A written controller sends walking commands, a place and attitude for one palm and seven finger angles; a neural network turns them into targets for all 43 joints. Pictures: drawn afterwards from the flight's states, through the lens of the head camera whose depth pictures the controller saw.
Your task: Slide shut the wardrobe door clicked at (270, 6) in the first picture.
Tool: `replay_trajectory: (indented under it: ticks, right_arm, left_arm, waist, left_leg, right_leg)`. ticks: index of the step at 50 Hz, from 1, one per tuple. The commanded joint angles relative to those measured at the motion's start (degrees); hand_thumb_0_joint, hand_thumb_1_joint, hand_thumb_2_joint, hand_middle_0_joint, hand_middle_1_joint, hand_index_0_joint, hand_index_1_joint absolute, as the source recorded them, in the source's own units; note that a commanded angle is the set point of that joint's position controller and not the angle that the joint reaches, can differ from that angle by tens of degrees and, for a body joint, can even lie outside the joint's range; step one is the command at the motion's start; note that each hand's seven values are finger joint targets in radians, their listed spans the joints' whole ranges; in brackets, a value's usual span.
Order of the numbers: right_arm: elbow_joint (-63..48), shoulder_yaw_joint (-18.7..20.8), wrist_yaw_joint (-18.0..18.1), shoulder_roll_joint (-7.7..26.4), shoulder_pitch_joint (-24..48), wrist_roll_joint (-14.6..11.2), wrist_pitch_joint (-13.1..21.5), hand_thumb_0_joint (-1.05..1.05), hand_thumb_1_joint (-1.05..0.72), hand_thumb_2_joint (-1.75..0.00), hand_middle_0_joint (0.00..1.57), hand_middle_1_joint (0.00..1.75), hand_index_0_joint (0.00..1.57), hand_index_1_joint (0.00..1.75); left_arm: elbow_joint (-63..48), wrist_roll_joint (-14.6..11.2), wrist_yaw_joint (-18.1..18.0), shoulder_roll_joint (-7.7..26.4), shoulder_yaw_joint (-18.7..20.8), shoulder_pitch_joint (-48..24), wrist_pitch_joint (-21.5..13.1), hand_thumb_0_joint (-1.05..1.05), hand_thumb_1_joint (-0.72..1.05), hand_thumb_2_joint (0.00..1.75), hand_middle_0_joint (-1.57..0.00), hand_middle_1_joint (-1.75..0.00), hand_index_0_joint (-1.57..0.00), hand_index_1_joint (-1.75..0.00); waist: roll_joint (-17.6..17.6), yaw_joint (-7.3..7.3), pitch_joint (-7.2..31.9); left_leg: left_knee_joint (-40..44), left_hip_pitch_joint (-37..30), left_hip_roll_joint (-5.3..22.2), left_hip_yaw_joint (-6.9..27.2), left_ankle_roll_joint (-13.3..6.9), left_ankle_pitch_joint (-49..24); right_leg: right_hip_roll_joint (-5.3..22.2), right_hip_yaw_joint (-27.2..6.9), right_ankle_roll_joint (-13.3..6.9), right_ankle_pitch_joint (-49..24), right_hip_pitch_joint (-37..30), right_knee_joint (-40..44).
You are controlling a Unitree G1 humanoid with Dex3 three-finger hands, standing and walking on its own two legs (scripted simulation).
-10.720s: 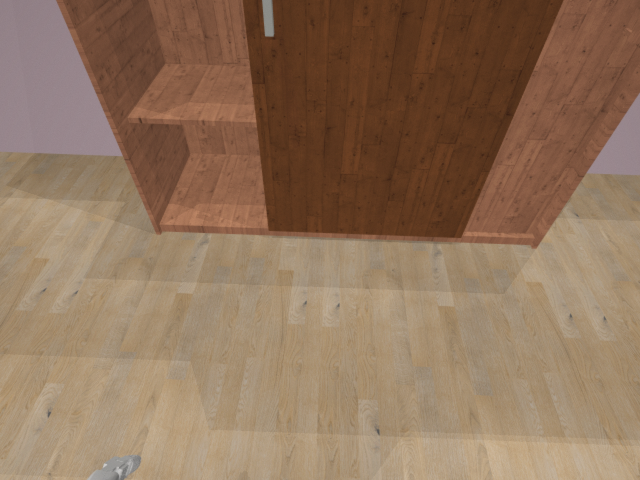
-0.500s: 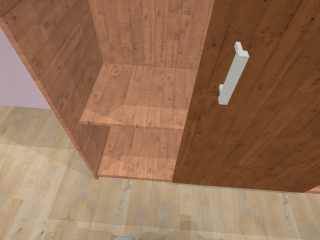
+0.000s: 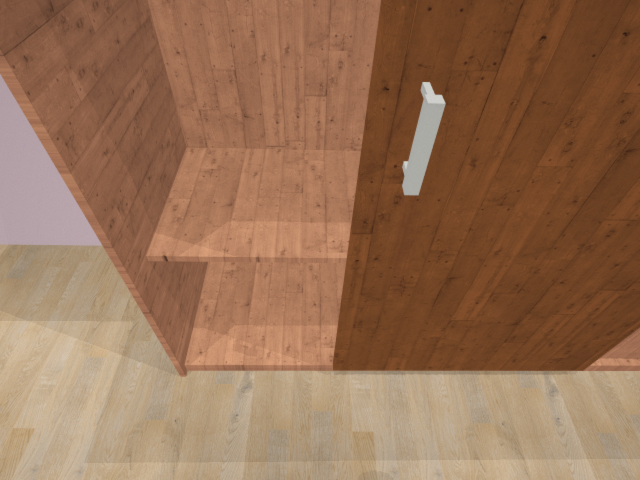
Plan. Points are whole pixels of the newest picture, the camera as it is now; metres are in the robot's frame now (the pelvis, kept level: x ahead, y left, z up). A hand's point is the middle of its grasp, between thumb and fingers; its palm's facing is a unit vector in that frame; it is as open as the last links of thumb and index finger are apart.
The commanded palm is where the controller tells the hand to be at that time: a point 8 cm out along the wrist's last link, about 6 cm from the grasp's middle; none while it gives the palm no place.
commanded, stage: come to a stop and stand still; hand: right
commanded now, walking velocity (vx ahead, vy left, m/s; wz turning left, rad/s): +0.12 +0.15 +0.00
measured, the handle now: (418, 140) +0.53 -0.13 +0.16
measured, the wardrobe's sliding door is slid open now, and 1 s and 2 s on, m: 0.47 0.47 0.47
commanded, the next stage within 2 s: look again from close up in 1.66 s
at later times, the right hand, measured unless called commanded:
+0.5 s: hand out of the picture +0.05 -0.16 -0.17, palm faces +0.04 +0.97 -0.23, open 7.2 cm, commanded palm none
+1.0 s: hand out of the picture -0.01 -0.14 -0.17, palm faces +0.09 +0.98 -0.17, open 7.3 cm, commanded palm none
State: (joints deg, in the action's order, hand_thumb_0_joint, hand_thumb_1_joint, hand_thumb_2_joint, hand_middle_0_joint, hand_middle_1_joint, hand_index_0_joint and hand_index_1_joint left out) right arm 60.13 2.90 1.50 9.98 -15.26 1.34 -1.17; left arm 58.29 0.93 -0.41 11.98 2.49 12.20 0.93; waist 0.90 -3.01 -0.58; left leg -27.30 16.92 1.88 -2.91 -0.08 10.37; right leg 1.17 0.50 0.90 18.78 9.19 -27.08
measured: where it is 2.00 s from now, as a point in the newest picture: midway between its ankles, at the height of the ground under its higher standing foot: outside the picture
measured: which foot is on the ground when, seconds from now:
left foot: down 0.00-0.02, up 0.04-0.34, down 0.36-1.00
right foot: down 0.00-1.00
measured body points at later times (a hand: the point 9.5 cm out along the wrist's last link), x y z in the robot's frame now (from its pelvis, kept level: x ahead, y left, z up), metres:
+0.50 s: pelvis +0.03 +0.02 +0.00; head +0.04 +0.04 +0.45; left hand -0.02 +0.22 -0.17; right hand +0.05 -0.21 -0.15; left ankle +0.03 +0.10 -0.74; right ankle -0.03 -0.13 -0.74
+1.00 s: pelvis +0.02 +0.02 +0.01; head +0.02 +0.03 +0.46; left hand +0.00 +0.24 -0.16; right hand -0.01 -0.19 -0.15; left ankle +0.03 +0.10 -0.74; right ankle -0.03 -0.13 -0.74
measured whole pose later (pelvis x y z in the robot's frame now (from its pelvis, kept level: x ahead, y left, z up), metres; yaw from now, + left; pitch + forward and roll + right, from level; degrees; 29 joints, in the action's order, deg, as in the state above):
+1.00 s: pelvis +0.02 +0.02 +0.01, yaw -1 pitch -1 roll +0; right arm 66.6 0.5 1.8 6.7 -17.1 0.1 0.5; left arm 65.2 1.0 -2.3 7.9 -0.1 18.0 0.1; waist 1.3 -0.7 -1.9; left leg -21.0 9.7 -2.5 -5.1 -3.5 10.2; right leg 3.5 -0.1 2.6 15.9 4.3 -21.6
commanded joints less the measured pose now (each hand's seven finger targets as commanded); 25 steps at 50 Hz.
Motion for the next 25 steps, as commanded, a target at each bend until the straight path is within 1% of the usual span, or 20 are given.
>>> replay_trajectory:
  ticks: [1,2,3,4,5,7,8,10,13,14,15,16,17,18,19,20,21,23,24,25]
  right_arm:
    - [-4.15,0.27,-0.40,3.17,2.30,-0.48,0.55,0.00,-0.90,-0.90,0.20,0.30,0.20,0.30]
    - [-4.06,0.27,-0.55,3.60,3.31,0.04,0.69,0.00,-0.90,-0.90,0.20,0.30,0.20,0.30]
    - [-2.68,0.34,-0.53,3.74,2.69,0.61,0.37,0.00,-0.90,-0.90,0.20,0.30,0.20,0.30]
    - [-1.95,0.42,-0.95,4.45,1.51,0.58,0.37,0.00,-0.90,-0.90,0.20,0.30,0.20,0.30]
    - [-1.10,0.44,-1.23,3.94,-0.17,0.41,0.55,0.00,-0.90,-0.90,0.20,0.30,0.20,0.30]
    - [-0.05,0.31,-1.46,3.49,-1.57,0.22,0.90,0.00,-0.90,-0.90,0.20,0.30,0.20,0.30]
    - [0.01,0.18,-1.47,3.33,-1.54,0.06,0.95,0.00,-0.90,-0.90,0.20,0.30,0.20,0.30]
    - [-0.28,-0.07,-1.39,3.15,-0.32,-0.27,0.81,0.00,-0.90,-0.90,0.20,0.30,0.20,0.30]
    - [-0.57,-0.56,-0.99,2.23,0.77,-0.85,0.94,0.00,-0.90,-0.90,0.20,0.30,0.20,0.30]
    - [-0.23,-0.39,-0.82,2.65,0.14,-1.05,1.07,0.00,-0.90,-0.90,0.20,0.30,0.20,0.30]
    - [0.69,-0.28,-0.69,2.37,-2.51,-1.13,1.33,0.00,-0.90,-0.90,0.20,0.30,0.20,0.30]
    - [2.10,-0.27,-0.56,2.68,-5.03,-0.95,1.80,0.00,-0.90,-0.90,0.20,0.30,0.20,0.30]
    - [2.95,-0.10,-0.14,4.63,-6.98,-0.89,2.39,0.00,-0.90,-0.90,0.20,0.30,0.20,0.30]
    - [3.74,-0.23,0.26,6.32,-6.91,-0.99,2.81,0.00,-0.90,-0.90,0.20,0.30,0.20,0.30]
    - [3.59,-0.49,0.35,7.37,-5.22,-1.19,2.81,0.00,-0.90,-0.90,0.20,0.30,0.20,0.30]
    - [3.79,-0.52,0.44,6.52,-5.02,-1.15,2.98,0.00,-0.90,-0.90,0.20,0.30,0.20,0.30]
    - [3.94,-0.61,0.58,6.12,-3.78,-1.25,3.09,0.00,-0.90,-0.90,0.20,0.30,0.20,0.30]
    - [3.76,-1.21,0.70,4.20,-1.47,-1.49,2.83,0.00,-0.90,-0.90,0.20,0.30,0.20,0.30]
    - [3.83,-1.33,0.74,3.35,-1.29,-1.55,2.69,0.00,-0.90,-0.90,0.20,0.30,0.20,0.30]
    - [3.80,-1.43,0.76,3.02,-1.54,-1.64,2.67,0.00,-0.90,-0.90,0.20,0.30,0.20,0.30]
  left_arm:
    - [-0.21,0.88,-0.94,8.50,1.16,9.77,-1.08,0.00,0.90,0.90,-0.20,-0.30,-0.20,-0.30]
    - [-1.01,0.89,-0.96,8.35,0.86,6.94,-1.10,0.00,0.90,0.90,-0.20,-0.30,-0.20,-0.30]
    - [-0.72,0.80,-1.20,6.54,0.32,4.94,-1.46,0.00,0.90,0.90,-0.20,-0.30,-0.20,-0.30]
    - [-0.66,0.64,-1.48,5.37,-0.07,4.89,-1.69,0.00,0.90,0.90,-0.20,-0.30,-0.20,-0.30]
    - [-0.51,0.60,-1.70,4.90,-0.37,4.89,-1.93,0.00,0.90,0.90,-0.20,-0.30,-0.20,-0.30]
    - [0.23,0.39,-2.07,4.35,-0.50,6.65,-2.43,0.00,0.90,0.90,-0.20,-0.30,-0.20,-0.30]
    - [0.70,0.36,-2.27,4.24,-0.47,7.75,-2.59,0.00,0.90,0.90,-0.20,-0.30,-0.20,-0.30]
    - [1.55,0.37,-2.68,4.13,-0.52,9.39,-2.65,0.00,0.90,0.90,-0.20,-0.30,-0.20,-0.30]
    - [2.94,0.64,-3.04,4.36,-0.32,10.42,-2.37,0.00,0.90,0.90,-0.20,-0.30,-0.20,-0.30]
    - [3.42,0.53,-3.07,4.20,-0.24,10.39,-2.20,0.00,0.90,0.90,-0.20,-0.30,-0.20,-0.30]
    - [3.70,0.34,-3.12,4.38,-0.16,9.96,-2.16,0.00,0.90,0.90,-0.20,-0.30,-0.20,-0.30]
    - [4.17,-0.02,-2.99,3.73,-0.14,10.37,-2.17,0.00,0.90,0.90,-0.20,-0.30,-0.20,-0.30]
    - [4.34,-0.52,-2.70,1.85,-0.38,11.63,-2.32,0.00,0.90,0.90,-0.20,-0.30,-0.20,-0.30]
    - [4.27,-0.95,-2.38,-0.74,-1.05,11.89,-2.26,0.00,0.90,0.90,-0.20,-0.30,-0.20,-0.30]
    - [4.58,-0.87,-2.11,-1.46,-1.28,12.24,-1.88,0.00,0.90,0.90,-0.20,-0.30,-0.20,-0.30]
    - [5.37,-0.55,-2.29,-1.83,-1.10,12.24,-1.43,0.00,0.90,0.90,-0.20,-0.30,-0.20,-0.30]
    - [6.07,-0.40,-2.38,-1.68,-1.20,12.92,-1.09,0.00,0.90,0.90,-0.20,-0.30,-0.20,-0.30]
    - [7.35,-0.27,-2.46,-2.10,-1.58,14.02,-1.17,0.00,0.90,0.90,-0.20,-0.30,-0.20,-0.30]
    - [7.85,-0.19,-2.33,-2.46,-1.74,13.61,-1.35,0.00,0.90,0.90,-0.20,-0.30,-0.20,-0.30]
    - [8.02,-0.17,-2.39,-2.07,-1.92,13.45,-1.64,0.00,0.90,0.90,-0.20,-0.30,-0.20,-0.30]
  waist:
    - [12.73,4.79,-4.64]
    - [10.92,4.34,-7.56]
    - [12.22,3.51,-9.30]
    - [10.06,2.91,-9.96]
    - [7.85,2.44,-9.87]
    - [5.90,2.71,-7.88]
    - [6.25,3.04,-6.64]
    - [5.85,3.69,-6.04]
    - [8.56,4.38,-3.57]
    - [6.79,4.07,-3.35]
    - [6.23,2.69,-1.54]
    - [3.46,2.01,-0.28]
    - [-0.64,2.09,2.58]
    - [-6.22,2.95,3.42]
    - [-7.53,3.59,1.78]
    - [-9.47,3.63,1.94]
    - [-12.24,4.14,1.51]
    - [-7.16,4.72,-0.65]
    - [-4.77,4.12,-2.04]
    - [-2.08,3.84,-2.45]
  left_leg:
    - [-8.25,10.70,-1.71,-0.54,0.28,15.74]
    - [-14.29,9.94,-1.22,1.10,0.10,14.46]
    - [-18.88,10.21,-0.43,2.90,0.12,13.11]
    - [-22.23,10.62,-0.22,3.38,-0.13,11.99]
    - [-24.37,11.83,-0.38,3.52,0.14,10.42]
    - [-25.20,13.57,-0.06,3.13,1.04,7.99]
    - [-24.17,13.79,0.11,2.82,1.47,7.94]
    - [-20.65,11.96,0.66,2.74,1.79,9.08]
    - [-10.73,5.61,0.45,1.74,1.34,12.42]
    - [-6.16,2.21,0.03,1.80,0.98,10.84]
    - [0.12,-2.10,-0.06,1.55,0.90,4.56]
    - [6.07,-7.33,0.06,1.18,0.90,-4.91]
    - [6.96,-15.10,4.18,6.92,-0.19,-15.31]
    - [5.85,-17.93,10.24,11.97,-2.75,-23.34]
    - [6.26,-16.30,12.94,11.56,-4.66,-24.85]
    - [7.31,-13.49,12.33,12.02,-5.80,-23.67]
    - [8.26,-11.57,11.02,11.47,-5.98,-21.94]
    - [7.43,-8.83,8.03,8.15,-4.92,-17.61]
    - [6.76,-8.99,5.95,6.48,-3.89,-16.40]
    - [5.94,-9.82,5.06,5.99,-3.32,-16.99]
  right_leg:
    - [15.39,-20.65,-7.00,20.79,1.00,21.18]
    - [17.00,-23.32,-9.06,23.41,7.13,23.75]
    - [15.40,-20.69,-8.68,19.31,7.81,24.11]
    - [14.11,-18.70,-9.02,15.07,7.83,22.72]
    - [12.93,-15.73,-8.63,10.60,6.13,21.72]
    - [11.39,-12.01,-8.16,-1.00,0.29,19.45]
    - [11.44,-11.05,-8.29,-7.48,-2.19,18.06]
    - [12.54,-10.02,-9.07,-18.51,-3.43,15.78]
    - [13.32,-9.01,-9.83,-32.80,-4.91,10.47]
    - [13.03,-8.89,-9.35,-35.70,-3.75,8.66]
    - [11.97,-8.00,-7.97,-35.90,-3.49,5.84]
    - [9.47,-6.16,-5.65,-31.22,-1.64,3.11]
    - [6.31,-3.98,-2.98,-21.69,3.00,0.05]
    - [3.12,-1.16,-0.94,-6.41,7.05,0.58]
    - [1.64,-0.21,-0.52,1.36,7.56,1.65]
    - [1.85,0.17,-0.29,1.18,4.52,0.21]
    - [2.41,0.06,-0.11,0.57,2.98,-0.22]
    - [3.55,-1.28,-0.40,-7.47,0.42,4.25]
    - [4.08,-1.77,-0.56,-11.24,0.82,5.83]
    - [4.65,-2.25,-0.61,-14.02,1.19,6.88]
